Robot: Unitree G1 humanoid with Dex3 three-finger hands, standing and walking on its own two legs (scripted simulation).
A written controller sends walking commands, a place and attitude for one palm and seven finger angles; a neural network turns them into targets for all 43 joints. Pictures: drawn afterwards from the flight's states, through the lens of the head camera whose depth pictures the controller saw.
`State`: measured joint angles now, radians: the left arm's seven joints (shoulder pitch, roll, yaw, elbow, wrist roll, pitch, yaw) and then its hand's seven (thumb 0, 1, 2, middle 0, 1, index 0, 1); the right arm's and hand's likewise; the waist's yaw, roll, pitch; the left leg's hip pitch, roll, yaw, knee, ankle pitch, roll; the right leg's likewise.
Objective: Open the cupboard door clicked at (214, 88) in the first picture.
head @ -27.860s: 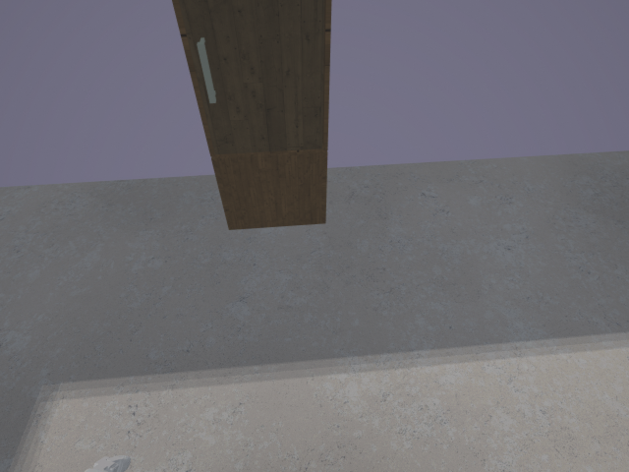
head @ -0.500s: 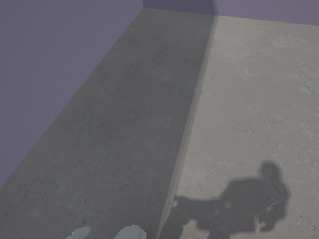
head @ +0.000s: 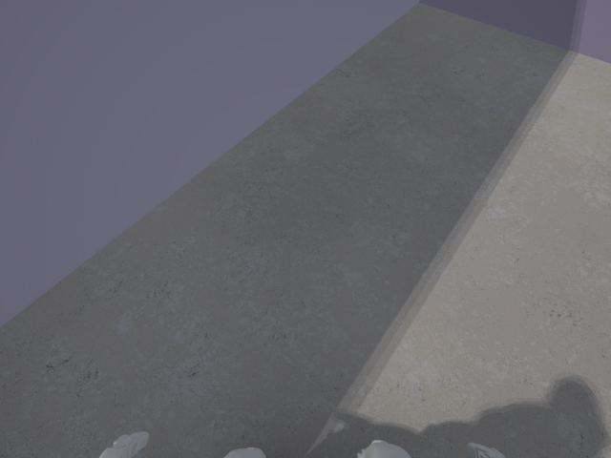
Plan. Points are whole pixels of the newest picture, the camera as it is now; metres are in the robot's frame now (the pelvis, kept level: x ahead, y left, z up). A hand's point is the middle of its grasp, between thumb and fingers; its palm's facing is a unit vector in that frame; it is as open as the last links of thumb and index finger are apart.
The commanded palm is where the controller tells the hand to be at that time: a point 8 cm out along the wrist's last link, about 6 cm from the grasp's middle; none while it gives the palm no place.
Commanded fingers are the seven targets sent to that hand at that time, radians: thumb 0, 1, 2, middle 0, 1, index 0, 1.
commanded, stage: turn to face it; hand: left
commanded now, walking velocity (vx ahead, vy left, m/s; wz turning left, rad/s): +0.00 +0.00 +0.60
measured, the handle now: out of the picture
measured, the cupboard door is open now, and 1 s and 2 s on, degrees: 47 47 47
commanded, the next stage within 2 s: none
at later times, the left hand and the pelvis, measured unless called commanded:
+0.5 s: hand out of the picture +0.00 +0.20 -0.18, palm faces +0.34 -0.91 -0.24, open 7.4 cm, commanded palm none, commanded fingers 0.00 0.90 0.90 -0.20 -0.30 -0.20 -0.30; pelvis +0.02 -0.02 -0.01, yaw +19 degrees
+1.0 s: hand out of the picture +0.03 +0.15 -0.14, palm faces +0.53 -0.80 -0.28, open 7.4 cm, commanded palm none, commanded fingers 0.00 0.90 0.90 -0.20 -0.30 -0.20 -0.30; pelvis +0.05 -0.07 +0.01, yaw +36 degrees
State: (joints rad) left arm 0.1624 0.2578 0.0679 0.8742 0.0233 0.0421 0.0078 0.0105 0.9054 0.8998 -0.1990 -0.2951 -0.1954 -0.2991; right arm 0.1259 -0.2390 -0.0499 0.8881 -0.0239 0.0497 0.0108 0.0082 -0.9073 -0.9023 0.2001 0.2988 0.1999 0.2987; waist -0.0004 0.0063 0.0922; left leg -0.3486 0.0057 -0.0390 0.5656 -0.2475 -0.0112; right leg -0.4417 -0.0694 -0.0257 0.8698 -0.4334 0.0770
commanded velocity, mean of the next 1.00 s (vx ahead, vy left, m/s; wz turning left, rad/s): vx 0.00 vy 0.00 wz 0.60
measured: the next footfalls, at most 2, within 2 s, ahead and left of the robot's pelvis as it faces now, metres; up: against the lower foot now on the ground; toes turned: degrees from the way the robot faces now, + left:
right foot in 0.06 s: +0.06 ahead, -0.14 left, +0.00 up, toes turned -1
left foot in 0.44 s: +0.04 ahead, +0.09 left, +0.00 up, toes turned +23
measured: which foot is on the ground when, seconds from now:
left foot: down 0.00-0.06, up 0.08-0.42, down 0.44-0.86, up 0.88-1.00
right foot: up 0.00-0.04, down 0.06-0.44, up 0.46-0.84, down 0.86-1.00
